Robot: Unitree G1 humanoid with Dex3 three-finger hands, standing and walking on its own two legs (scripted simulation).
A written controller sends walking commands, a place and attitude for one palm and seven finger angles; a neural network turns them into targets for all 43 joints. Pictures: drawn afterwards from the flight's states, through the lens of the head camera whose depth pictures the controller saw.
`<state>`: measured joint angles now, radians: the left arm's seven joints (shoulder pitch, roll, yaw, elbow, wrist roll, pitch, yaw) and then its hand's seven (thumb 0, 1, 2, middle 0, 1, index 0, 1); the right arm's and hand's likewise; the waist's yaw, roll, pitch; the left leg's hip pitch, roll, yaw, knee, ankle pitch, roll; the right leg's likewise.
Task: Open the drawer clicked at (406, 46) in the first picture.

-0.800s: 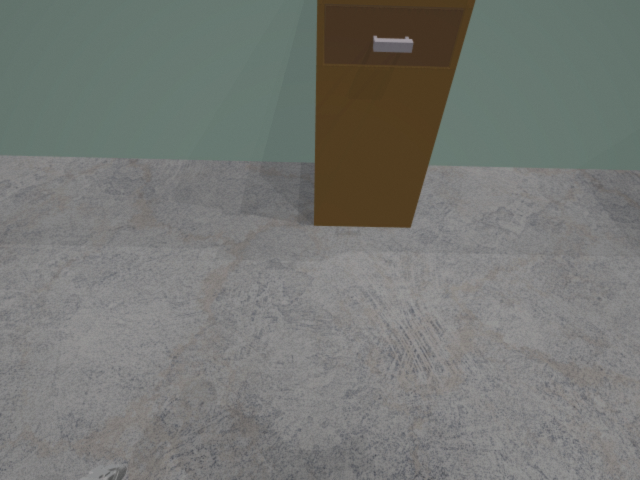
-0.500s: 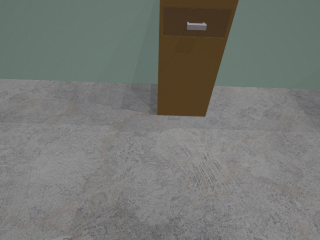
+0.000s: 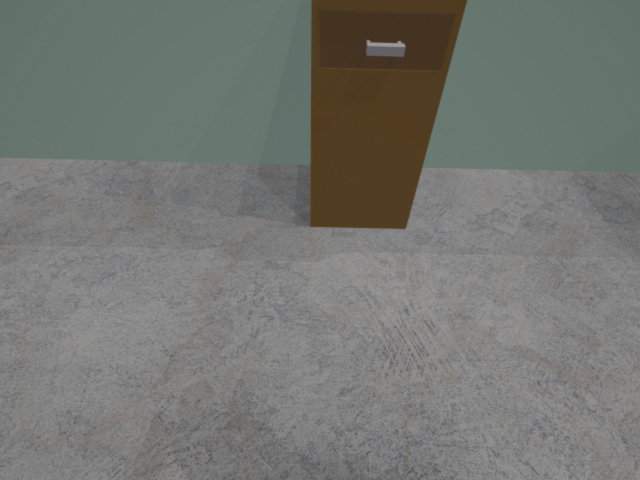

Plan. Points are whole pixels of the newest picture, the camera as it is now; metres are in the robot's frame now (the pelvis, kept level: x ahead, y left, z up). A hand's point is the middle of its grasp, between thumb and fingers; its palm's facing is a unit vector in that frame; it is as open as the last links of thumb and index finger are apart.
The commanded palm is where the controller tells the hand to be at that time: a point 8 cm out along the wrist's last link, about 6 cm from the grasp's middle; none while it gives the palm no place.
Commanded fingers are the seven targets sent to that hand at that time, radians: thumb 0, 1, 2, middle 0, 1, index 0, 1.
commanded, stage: stand and wait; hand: left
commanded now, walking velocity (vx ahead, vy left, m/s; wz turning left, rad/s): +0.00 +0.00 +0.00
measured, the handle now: (384, 46) +1.24 -0.12 +0.03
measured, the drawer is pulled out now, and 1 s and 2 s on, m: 0.00 0.00 0.00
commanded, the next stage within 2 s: look at it before walking up in 0.02 s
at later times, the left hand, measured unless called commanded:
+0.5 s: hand out of the picture +0.07 +0.24 -0.16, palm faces -0.03 -0.95 -0.33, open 7.4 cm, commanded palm none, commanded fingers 0.00 0.90 0.90 -0.20 -0.30 -0.20 -0.30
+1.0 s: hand out of the picture +0.07 +0.22 -0.17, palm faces -0.09 -0.95 -0.29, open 7.4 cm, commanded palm none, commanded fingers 0.00 0.90 0.90 -0.20 -0.30 -0.20 -0.30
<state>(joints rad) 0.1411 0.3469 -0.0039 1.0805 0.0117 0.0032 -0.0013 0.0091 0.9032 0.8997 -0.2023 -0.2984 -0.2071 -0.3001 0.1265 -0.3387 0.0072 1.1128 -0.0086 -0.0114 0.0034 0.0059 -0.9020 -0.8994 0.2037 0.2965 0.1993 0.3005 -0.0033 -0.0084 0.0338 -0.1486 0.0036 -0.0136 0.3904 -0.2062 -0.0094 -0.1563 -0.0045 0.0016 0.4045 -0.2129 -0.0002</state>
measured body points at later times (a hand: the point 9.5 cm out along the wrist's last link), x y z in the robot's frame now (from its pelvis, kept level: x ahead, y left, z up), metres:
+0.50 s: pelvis +0.00 +0.00 +0.00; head +0.00 +0.00 +0.45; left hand +0.07 +0.29 -0.13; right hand +0.08 -0.30 -0.13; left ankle +0.00 +0.13 -0.74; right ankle +0.01 -0.12 -0.74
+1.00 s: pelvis +0.00 +0.00 -0.01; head +0.02 +0.00 +0.44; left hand +0.07 +0.27 -0.15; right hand +0.07 -0.28 -0.14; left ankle +0.01 +0.13 -0.74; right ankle +0.01 -0.12 -0.74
